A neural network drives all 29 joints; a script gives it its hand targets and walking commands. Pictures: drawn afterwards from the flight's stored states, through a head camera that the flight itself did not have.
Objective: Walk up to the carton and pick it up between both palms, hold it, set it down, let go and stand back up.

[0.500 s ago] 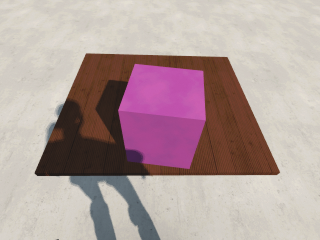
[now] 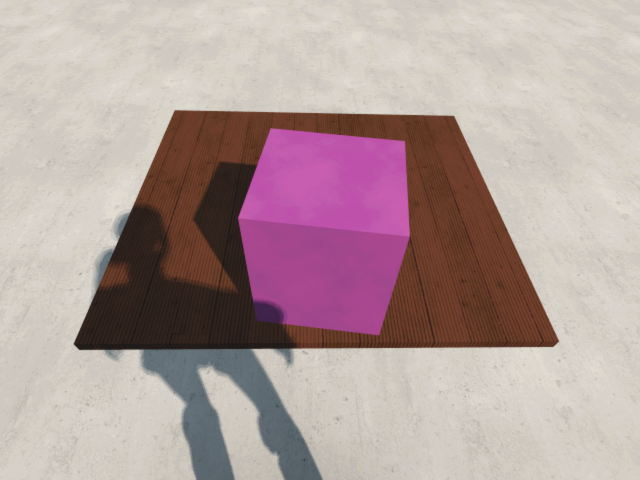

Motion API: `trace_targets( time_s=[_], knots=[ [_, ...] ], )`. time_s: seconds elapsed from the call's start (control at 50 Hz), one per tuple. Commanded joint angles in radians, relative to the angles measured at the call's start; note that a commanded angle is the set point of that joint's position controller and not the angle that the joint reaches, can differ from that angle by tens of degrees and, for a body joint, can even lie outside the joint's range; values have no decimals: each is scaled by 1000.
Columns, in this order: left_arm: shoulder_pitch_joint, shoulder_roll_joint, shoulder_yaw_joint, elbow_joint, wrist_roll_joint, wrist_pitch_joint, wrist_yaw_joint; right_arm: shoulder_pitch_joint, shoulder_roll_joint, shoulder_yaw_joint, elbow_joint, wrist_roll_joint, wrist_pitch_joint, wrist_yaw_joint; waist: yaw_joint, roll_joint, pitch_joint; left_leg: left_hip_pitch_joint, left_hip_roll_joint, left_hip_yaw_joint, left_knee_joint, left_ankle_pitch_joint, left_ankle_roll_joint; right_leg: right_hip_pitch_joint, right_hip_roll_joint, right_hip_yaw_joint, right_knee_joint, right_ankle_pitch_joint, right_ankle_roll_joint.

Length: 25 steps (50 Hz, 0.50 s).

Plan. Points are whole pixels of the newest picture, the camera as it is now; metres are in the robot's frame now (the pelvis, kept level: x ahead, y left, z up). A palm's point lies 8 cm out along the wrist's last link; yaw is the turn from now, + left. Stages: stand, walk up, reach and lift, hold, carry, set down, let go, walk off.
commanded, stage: stand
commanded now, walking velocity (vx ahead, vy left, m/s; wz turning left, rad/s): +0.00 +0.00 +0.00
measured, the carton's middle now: (326, 235) +0.48 -0.01 +0.01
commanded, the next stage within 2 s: none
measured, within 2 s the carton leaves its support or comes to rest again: neither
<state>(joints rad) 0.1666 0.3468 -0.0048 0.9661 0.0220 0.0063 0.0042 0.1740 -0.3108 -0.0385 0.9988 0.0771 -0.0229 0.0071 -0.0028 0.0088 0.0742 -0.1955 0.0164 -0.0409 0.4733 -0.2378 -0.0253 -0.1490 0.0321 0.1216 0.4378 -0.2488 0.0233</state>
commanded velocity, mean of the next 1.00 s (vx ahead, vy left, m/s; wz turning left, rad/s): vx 0.00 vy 0.00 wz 0.00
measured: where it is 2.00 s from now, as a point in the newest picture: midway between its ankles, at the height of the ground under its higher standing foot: outside the picture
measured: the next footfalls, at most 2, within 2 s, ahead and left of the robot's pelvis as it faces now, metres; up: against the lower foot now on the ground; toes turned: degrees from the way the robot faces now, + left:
none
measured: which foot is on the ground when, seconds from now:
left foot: down 0.00-1.00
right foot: down 0.00-1.00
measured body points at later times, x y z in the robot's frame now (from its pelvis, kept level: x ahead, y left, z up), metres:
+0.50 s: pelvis -0.01 +0.00 +0.00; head +0.00 +0.00 +0.45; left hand +0.08 +0.30 -0.13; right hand +0.06 -0.29 -0.13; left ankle +0.01 +0.13 -0.74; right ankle +0.00 -0.14 -0.74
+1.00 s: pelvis -0.01 +0.00 +0.00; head +0.00 +0.00 +0.45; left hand +0.07 +0.30 -0.13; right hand +0.06 -0.29 -0.13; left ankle +0.01 +0.13 -0.74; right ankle +0.00 -0.14 -0.74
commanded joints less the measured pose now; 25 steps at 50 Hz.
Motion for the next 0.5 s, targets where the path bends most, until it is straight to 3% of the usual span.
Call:
trace_targets(
  time_s=[0.0,0.48],
  knots=[
    [-27,214,50,-16,-15,-38,9,-58,-240,-38,-34,-99,-9,-22,-3,31,-124,77,82,-78,-117,202,62,23,-110,39,-77,234,-60],
    [-39,212,49,14,-17,-39,6,-57,-243,-37,-11,-97,-10,-21,-1,35,-104,62,83,-82,-135,160,60,14,-110,45,-89,194,-58]
  ],
)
